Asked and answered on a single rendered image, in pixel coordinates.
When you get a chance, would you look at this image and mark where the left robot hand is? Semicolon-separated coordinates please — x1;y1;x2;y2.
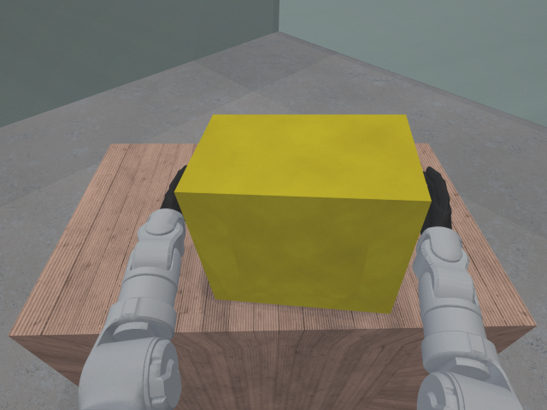
161;165;187;217

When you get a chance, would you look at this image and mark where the right robot hand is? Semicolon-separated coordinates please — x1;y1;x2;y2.
421;167;452;234

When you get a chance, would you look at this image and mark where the carton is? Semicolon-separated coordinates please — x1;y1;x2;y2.
174;114;432;313

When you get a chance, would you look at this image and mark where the robot right forearm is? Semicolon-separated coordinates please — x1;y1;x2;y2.
413;226;523;409

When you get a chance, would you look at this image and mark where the robot right upper arm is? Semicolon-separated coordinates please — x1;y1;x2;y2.
417;371;523;410

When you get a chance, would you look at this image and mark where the robot left upper arm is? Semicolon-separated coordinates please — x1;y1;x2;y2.
80;337;182;410

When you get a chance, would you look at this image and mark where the robot left forearm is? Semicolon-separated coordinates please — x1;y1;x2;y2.
79;208;185;410

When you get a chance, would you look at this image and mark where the pedestal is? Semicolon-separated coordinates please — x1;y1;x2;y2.
8;143;537;410

